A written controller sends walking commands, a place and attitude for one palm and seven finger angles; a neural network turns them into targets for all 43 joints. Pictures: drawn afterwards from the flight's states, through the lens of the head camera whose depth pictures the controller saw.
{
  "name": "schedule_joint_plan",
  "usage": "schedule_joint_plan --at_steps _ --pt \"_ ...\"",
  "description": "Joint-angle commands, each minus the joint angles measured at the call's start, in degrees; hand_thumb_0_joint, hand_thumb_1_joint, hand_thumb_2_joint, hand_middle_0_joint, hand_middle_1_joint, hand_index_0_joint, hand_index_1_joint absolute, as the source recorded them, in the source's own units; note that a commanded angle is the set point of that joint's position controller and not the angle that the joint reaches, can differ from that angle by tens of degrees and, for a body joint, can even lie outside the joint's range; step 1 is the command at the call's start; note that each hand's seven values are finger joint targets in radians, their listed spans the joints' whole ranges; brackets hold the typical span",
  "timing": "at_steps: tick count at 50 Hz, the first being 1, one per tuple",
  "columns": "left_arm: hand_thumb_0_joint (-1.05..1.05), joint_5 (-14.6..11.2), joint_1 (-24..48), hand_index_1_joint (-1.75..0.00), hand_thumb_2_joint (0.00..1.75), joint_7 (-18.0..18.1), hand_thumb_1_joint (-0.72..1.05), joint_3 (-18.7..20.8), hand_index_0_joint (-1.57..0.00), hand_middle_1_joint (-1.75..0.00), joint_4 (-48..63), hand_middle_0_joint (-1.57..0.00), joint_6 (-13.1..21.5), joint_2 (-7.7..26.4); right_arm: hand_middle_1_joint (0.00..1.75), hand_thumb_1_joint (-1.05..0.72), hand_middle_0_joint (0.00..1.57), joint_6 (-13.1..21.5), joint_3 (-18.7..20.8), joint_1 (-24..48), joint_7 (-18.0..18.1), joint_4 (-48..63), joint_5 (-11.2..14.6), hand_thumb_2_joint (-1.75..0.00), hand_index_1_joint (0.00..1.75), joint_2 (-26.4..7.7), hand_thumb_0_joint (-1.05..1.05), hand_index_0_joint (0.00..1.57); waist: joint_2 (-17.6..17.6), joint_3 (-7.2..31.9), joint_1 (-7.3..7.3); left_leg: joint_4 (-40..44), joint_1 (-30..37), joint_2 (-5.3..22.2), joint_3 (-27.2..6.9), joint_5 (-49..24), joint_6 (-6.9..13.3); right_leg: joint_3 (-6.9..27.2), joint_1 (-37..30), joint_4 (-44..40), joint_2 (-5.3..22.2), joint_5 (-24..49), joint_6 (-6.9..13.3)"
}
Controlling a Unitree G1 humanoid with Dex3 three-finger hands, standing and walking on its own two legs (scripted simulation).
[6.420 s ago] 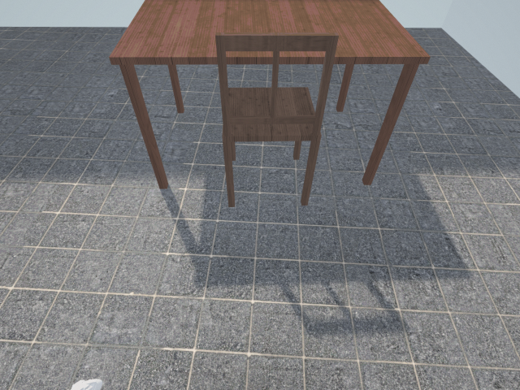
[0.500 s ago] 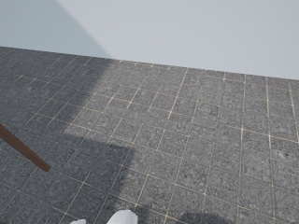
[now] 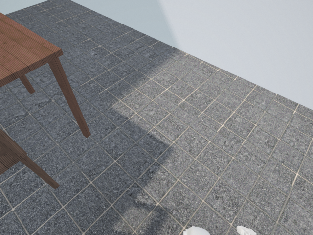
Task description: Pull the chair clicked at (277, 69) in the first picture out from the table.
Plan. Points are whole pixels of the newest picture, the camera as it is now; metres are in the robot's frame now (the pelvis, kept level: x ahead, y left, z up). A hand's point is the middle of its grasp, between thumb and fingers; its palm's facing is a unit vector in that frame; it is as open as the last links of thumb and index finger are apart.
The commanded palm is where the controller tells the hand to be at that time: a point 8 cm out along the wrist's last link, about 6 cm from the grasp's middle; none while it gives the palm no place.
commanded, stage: turn to face it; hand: left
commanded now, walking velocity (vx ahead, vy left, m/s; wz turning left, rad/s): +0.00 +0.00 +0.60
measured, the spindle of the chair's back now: out of the picture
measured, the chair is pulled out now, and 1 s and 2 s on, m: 0.00 0.00 0.00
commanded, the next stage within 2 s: take the last steps up to it in 1.44 s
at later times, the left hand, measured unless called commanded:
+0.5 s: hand out of the picture +0.02 +0.17 -0.14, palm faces +0.31 -0.91 -0.28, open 7.4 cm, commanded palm none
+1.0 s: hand out of the picture -0.05 +0.21 -0.15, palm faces +0.59 -0.76 -0.28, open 7.4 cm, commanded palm none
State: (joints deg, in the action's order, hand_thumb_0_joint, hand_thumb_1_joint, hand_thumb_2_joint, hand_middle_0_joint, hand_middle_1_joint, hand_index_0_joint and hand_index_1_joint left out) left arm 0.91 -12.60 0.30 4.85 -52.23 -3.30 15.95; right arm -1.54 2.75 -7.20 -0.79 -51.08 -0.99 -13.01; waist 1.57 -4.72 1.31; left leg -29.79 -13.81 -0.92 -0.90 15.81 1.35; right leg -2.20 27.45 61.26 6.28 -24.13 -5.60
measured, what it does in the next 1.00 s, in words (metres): steps on the spot, turning left: right foot, then left foot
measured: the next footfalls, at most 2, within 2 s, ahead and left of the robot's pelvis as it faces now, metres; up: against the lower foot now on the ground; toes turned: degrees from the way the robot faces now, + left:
right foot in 0.20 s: +0.06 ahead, -0.14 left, +0.00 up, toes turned +5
left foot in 0.64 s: -0.02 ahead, +0.10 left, +0.00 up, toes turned +30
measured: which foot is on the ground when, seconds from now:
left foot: down 0.00-0.20, up 0.22-0.62, down 0.64-1.00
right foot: up 0.00-0.18, down 0.20-0.64, up 0.66-1.00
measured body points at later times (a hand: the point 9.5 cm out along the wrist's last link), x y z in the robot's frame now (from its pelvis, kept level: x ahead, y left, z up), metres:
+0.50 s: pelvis +0.00 -0.05 +0.00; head +0.04 -0.06 +0.45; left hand +0.00 +0.21 -0.12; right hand +0.15 -0.27 -0.15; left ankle -0.05 +0.10 -0.67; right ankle +0.02 -0.14 -0.74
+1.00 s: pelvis -0.01 -0.03 +0.00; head +0.02 -0.01 +0.45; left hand -0.08 +0.25 -0.13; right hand +0.21 -0.19 -0.14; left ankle -0.05 +0.08 -0.74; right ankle +0.08 -0.14 -0.70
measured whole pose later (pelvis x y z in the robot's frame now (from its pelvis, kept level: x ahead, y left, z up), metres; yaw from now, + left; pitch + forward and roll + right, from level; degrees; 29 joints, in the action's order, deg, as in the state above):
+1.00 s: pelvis -0.01 -0.03 +0.00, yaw +36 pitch +0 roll +0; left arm 0.6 -9.8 0.5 3.8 -49.8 -2.8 14.0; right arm -2.4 3.2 -10.8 -0.9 -51.9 -1.2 -13.1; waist -0.8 -3.9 -1.2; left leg -29.3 -16.0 -2.9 -5.4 13.0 1.1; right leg -0.7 22.2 47.6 3.2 -24.5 -4.9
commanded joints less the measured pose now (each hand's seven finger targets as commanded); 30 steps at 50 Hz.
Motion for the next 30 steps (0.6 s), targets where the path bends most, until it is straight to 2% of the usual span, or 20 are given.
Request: schedule_joint_plan --at_steps 1,3,5,7,8,9,10,11,12,13,14,15,16,18,20,21,26,28,29,30 --pt "0.0 -0.21 2.49 -0.3 0.9 0.49 0.9 0.47 -0.2 -0.3 6.3 -0.2 1.33 3.75 0.3 -0.9 0.2 0.51 3.74 -1.85 0.86 3.57 -0.21 -0.9 0.3 -12.86 0.0 0.2 -10.45 4.91 -2.51 10.28 3.53 13.41 -14.42 -20.38 8.19 1.27 0.93 -5.5 -1.33 -0.05 -0.3" --pt "0.0 -0.29 3.06 -0.3 0.9 0.53 0.9 0.26 -0.2 -0.3 7.13 -0.2 1.55 3.33 0.3 -0.9 0.2 0.3 4.08 -1.79 0.78 3.72 -0.31 -0.9 0.3 -12.95 0.0 0.2 -10.58 5.57 -2.6 9.3 3.19 12.75 -15.8 -19.54 8.16 0.95 -1.54 -10.73 -2.59 -0.36 0.06" --pt "0.0 -0.5 2.18 -0.3 0.9 0.69 0.9 0.14 -0.2 -0.3 7.5 -0.2 1.98 3.14 0.3 -0.9 0.2 0.11 4.22 -1.31 0.81 3.96 -0.42 -0.9 0.3 -12.93 0.0 0.2 -11.97 6.31 -2.19 7.39 1.8 12.26 -17.92 -22.74 8.06 0.72 -5.81 -16.55 -4.09 -0.41 0.56" --pt "0.0 -0.7 -0.52 -0.3 0.9 0.81 0.9 0.15 -0.2 -0.3 7.19 -0.2 2.62 3.18 0.3 -0.9 0.2 -0.01 4.39 -0.63 0.82 4.29 -0.25 -0.9 0.3 -12.72 0.0 0.2 -11.45 7.63 -0.88 3.84 0.17 10.73 -18.54 -25.14 6.83 -0.05 -11.8 -25.4 -5.56 4.3 1.0" --pt "0.0 -0.68 -2.73 -0.3 0.9 0.97 0.9 0.36 -0.2 -0.3 6.67 -0.2 3.11 3.89 0.3 -0.9 0.2 -0.01 4.38 -0.07 0.78 4.55 0.08 -0.9 0.3 -12.05 0.0 0.2 -9.89 8.26 0.46 0.93 -2.93 9.15 -17.94 -22.92 5.09 -0.13 -17.4 -33.03 -4.98 10.03 1.17" --pt "0.0 -0.25 -4.59 -0.3 0.9 1.32 0.9 0.89 -0.2 -0.3 6.5 -0.2 3.89 6.9 0.3 -0.9 0.2 0.14 4.12 -0.9 0.5 4.8 0.6 -0.9 0.3 -9.7 0.0 0.2 -3.33 9.64 1.24 -4.96 -9.48 5.84 -15.91 -15.01 1.98 5.45 -26.07 -40.56 0.6 14.15 2.6" --pt "0.0 0.76 -6.04 -0.3 0.9 1.83 0.9 2.12 -0.2 -0.3 6.6 -0.2 4.39 12.43 0.3 -0.9 0.2 0.4 3.31 -2.26 0.25 6.28 0.83 -0.9 0.3 -5.31 0.0 0.2 14.49 10.66 1.69 -18.82 -20.65 -3.38 -3.5 10.71 -3.3 22.12 -32.46 -44.35 17.85 22.98 9.15" --pt "0.0 0.32 -5.77 -0.3 0.9 1.83 0.9 1.91 -0.2 -0.3 6.86 -0.2 4.03 12.85 0.3 -0.9 0.2 0.07 3.92 -1.34 0.47 6.65 0.11 -0.9 0.3 -7.85 0.0 0.2 13.48 10.25 2.0 -30.17 -20.2 -1.48 -4.33 20.1 -3.48 22.89 -25.77 -43.98 23.4 26.42 14.4" --pt "0.0 0.24 -3.2 -0.3 0.9 1.96 0.9 1.68 -0.2 -0.3 7.19 -0.2 4.0 10.55 0.3 -0.9 0.2 -0.42 4.15 -0.43 0.32 5.72 -0.08 -0.9 0.3 -7.9 0.0 0.2 12.79 7.84 1.2 -36.89 -19.7 0.09 -5.48 17.98 -3.21 21.0 -20.84 -44.08 20.77 24.47 15.13" --pt "0.0 0.17 0.01 -0.3 0.9 1.81 0.9 0.96 -0.2 -0.3 7.87 -0.2 3.85 8.7 0.3 -0.9 0.2 -0.84 4.19 -0.98 -0.06 4.63 -0.11 -0.9 0.3 -7.55 0.0 0.2 9.51 4.84 -0.57 -41.15 -20.26 1.04 -4.36 13.43 -3.68 15.65 -18.45 -43.84 17.43 22.35 14.3" --pt "0.0 0.23 2.95 -0.3 0.9 1.91 0.9 0.52 -0.2 -0.3 8.36 -0.2 3.74 6.66 0.3 -0.9 0.2 -1.05 4.03 -1.93 -0.52 3.59 -0.14 -0.9 0.3 -7.15 0.0 0.2 6.6 3.47 -2.04 -41.99 -19.81 2.21 -3.2 10.06 -4.21 10.64 -17.07 -42.73 15.02 23.77 13.39" --pt "0.0 0.38 3.67 -0.3 0.9 1.83 0.9 0.09 -0.2 -0.3 8.62 -0.2 4.0 5.79 0.3 -0.9 0.2 -1.22 3.69 -2.59 -0.89 2.94 -0.21 -0.9 0.3 -6.19 0.0 0.2 6.49 3.03 -2.53 -41.42 -19.37 2.35 -1.72 7.88 -4.86 5.93 -17.37 -41.84 13.01 27.03 12.32" --pt "0.0 0.42 3.06 -0.3 0.9 1.85 0.9 0.02 -0.2 -0.3 8.45 -0.2 4.12 5.74 0.3 -0.9 0.2 -1.43 3.44 -2.9 -1.03 2.73 -0.13 -0.9 0.3 -5.9 0.0 0.2 7.93 3.25 -2.31 -40.15 -18.69 2.49 -0.61 7.21 -5.28 3.64 -17.67 -41.74 12.62 28.31 12.08" --pt "0.0 0.5 0.46 -0.3 0.9 1.86 0.9 0.12 -0.2 -0.3 7.44 -0.2 4.06 6.3 0.3 -0.9 0.2 -1.72 3.2 -1.11 -1.16 2.88 -0.04 -0.9 0.3 -5.61 0.0 0.2 8.96 3.4 -0.93 -35.9 -17.71 2.68 1.12 7.64 -5.81 1.69 -19.31 -41.72 12.83 29.8 12.3" --pt "0.0 0.61 -1.07 -0.3 0.9 1.78 0.9 0.35 -0.2 -0.3 6.53 -0.2 3.84 7.26 0.3 -0.9 0.2 -1.83 2.92 0.5 -1.3 3.01 0.04 -0.9 0.3 -5.05 0.0 0.2 8.14 3.62 -0.12 -31.49 -16.78 2.79 2.65 8.09 -5.96 -0.21 -20.78 -41.58 13.28 29.81 12.27" --pt "0.0 0.64 -1.78 -0.3 0.9 1.77 0.9 0.45 -0.2 -0.3 6.1 -0.2 3.72 7.62 0.3 -0.9 0.2 -1.79 2.75 1.69 -1.33 3.25 0.08 -0.9 0.3 -4.93 0.0 0.2 9.18 3.3 0.43 -29.28 -16.18 2.94 3.27 8.41 -5.91 -0.32 -20.59 -41.5 13.79 30.25 12.55" --pt "0.0 0.82 -3.88 -0.3 0.9 1.53 0.9 1.2 -0.2 -0.3 4.64 -0.2 3.24 9.36 0.3 -0.9 0.2 -0.96 1.9 3.73 -1.32 4.13 0.43 -0.9 0.3 -4.41 0.0 0.2 11.2 6.02 1.94 -16.81 -11.05 2.49 6.31 10.07 -4.77 -2.66 -23.5 -37.93 15.6 35.68 12.82" --pt "0.0 0.83 -3.68 -0.3 0.9 1.41 0.9 1.46 -0.2 -0.3 4.3 -0.2 3.02 9.68 0.3 -0.9 0.2 -0.52 1.77 2.39 -1.13 4.15 0.46 -0.9 0.3 -4.52 0.0 0.2 10.79 7.32 1.24 -10.98 -8.22 2.0 7.37 8.62 -4.13 -3.92 -24.08 -35.37 15.73 37.1 11.93" --pt "0.0 0.72 -3.4 -0.3 0.9 1.34 0.9 1.49 -0.2 -0.3 3.81 -0.2 2.82 9.67 0.3 -0.9 0.2 -0.39 1.85 1.08 -1.06 3.9 0.39 -0.9 0.3 -4.93 0.0 0.2 10.02 7.76 0.53 -6.63 -5.33 1.96 7.93 5.6 -3.88 -5.39 -23.21 -32.98 15.66 35.62 10.63" --pt "0.0 0.35 -3.24 -0.3 0.9 1.18 0.9 1.64 -0.2 -0.3 3.89 -0.2 2.62 9.36 0.3 -0.9 0.2 -0.11 2.1 -0.95 -0.96 3.59 0.19 -0.9 0.3 -5.82 0.0 0.2 8.59 8.67 -0.77 -0.06 -0.81 1.83 7.79 0.39 -3.28 -7.36 -21.29 -28.96 14.64 33.54 8.65"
